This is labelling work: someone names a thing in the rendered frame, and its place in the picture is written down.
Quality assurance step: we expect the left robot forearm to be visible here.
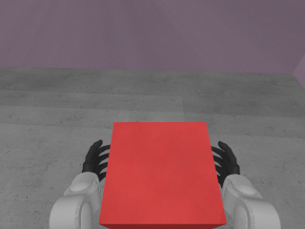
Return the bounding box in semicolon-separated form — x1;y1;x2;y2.
49;172;102;229

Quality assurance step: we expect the left robot hand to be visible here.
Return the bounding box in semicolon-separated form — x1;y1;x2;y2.
82;139;111;182

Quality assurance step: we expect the right robot hand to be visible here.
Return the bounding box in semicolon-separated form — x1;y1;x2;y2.
211;141;240;188

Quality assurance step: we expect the carton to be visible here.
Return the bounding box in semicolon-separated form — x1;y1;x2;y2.
98;122;227;229

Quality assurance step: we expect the right robot forearm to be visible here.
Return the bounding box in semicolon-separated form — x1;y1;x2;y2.
221;174;281;229

